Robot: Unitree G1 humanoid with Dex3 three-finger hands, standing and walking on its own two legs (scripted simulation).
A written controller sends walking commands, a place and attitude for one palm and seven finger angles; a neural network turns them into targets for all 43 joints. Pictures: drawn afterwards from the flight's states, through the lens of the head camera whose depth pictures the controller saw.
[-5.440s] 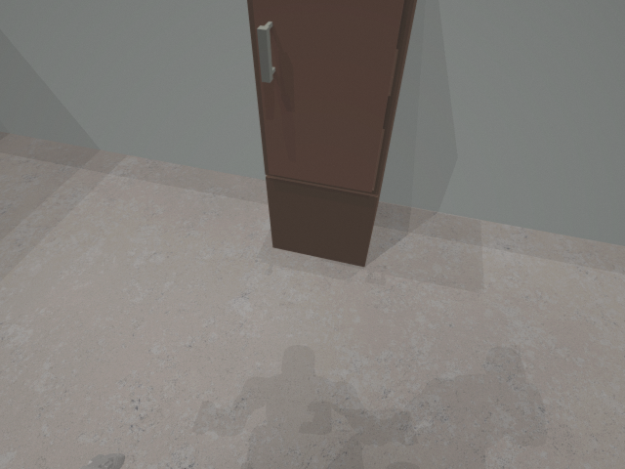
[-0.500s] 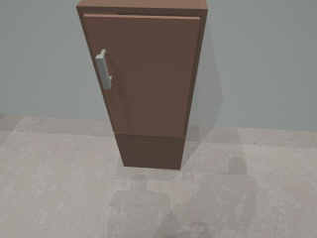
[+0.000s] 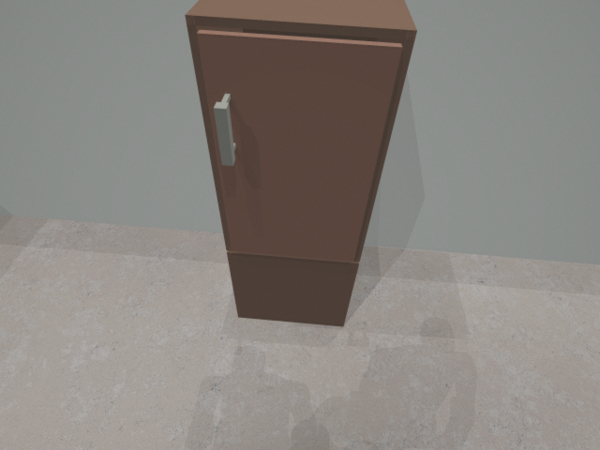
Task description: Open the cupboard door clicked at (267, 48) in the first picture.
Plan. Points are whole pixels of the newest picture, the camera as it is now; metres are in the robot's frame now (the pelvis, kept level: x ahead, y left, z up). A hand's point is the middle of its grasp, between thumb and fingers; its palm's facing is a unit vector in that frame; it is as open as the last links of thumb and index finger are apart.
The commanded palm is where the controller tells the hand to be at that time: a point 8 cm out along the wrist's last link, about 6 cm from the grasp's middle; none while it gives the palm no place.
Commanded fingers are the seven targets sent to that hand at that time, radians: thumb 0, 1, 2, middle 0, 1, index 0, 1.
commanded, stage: shuffle to correct the standing spot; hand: left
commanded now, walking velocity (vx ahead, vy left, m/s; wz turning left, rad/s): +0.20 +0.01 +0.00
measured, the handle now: (227, 129) +0.67 +0.19 +0.08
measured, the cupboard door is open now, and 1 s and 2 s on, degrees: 0 0 0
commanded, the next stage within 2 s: come to a stop and stand still in 0.60 s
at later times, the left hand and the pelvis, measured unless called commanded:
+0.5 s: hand out of the picture +0.03 +0.16 -0.18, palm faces +0.04 -0.99 -0.14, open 7.4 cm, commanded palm none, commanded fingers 0.00 0.90 0.90 -0.20 -0.30 -0.20 -0.30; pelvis +0.06 +0.00 -0.01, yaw -1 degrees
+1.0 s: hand (163, 449) +0.16 +0.22 -0.18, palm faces +0.02 -0.98 -0.19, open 7.3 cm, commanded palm none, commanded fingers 0.00 0.90 0.90 -0.20 -0.30 -0.20 -0.30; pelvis +0.14 +0.05 +0.00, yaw -2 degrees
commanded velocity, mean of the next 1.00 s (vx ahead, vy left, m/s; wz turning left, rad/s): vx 0.07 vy -0.03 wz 0.00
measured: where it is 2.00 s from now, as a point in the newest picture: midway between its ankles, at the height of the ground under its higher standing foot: outside the picture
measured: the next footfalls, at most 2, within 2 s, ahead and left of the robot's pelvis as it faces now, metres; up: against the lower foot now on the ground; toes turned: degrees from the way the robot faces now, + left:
left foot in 0.78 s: +0.17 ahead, +0.10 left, +0.00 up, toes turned +3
right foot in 1.16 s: +0.17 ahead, -0.09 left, +0.00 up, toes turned -4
